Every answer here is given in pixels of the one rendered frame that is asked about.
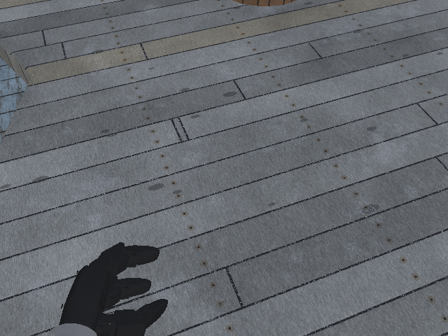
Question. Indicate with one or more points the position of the robot left hand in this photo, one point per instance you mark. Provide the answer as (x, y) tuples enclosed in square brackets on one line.
[(96, 288)]

